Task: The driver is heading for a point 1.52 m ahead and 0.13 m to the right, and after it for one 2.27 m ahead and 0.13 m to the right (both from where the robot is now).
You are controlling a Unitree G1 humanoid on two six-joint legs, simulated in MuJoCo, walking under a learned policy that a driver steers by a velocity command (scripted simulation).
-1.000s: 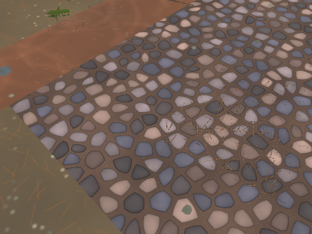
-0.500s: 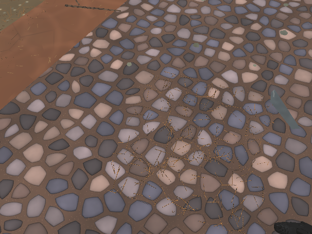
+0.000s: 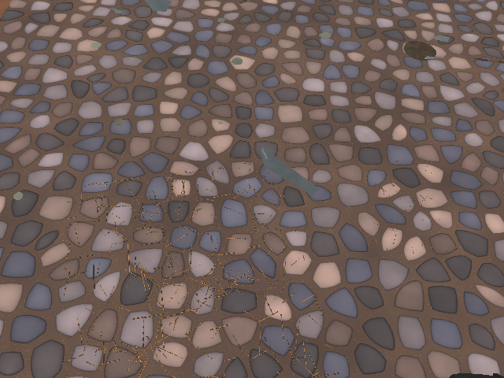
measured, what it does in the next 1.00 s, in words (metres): walks ahead: right foot, then left foot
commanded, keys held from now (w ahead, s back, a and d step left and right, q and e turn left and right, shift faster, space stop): w+e+shift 0.38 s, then w+q+shift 0.62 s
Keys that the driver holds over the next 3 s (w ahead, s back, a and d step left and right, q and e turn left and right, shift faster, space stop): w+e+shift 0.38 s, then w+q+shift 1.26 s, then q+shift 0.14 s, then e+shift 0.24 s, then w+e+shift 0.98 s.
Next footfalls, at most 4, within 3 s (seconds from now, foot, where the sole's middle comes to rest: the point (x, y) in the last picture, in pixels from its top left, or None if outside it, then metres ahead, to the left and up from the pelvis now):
0.42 right None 0.10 -0.23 -0.78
0.86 left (368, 348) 0.54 -0.31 -0.78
1.24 right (438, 251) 0.85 -0.58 -0.78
1.70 left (306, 170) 1.16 -0.19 -0.78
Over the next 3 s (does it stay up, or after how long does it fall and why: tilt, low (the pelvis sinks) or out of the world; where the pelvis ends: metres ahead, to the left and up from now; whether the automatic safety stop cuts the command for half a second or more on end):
stays up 1.92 0.01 -0.02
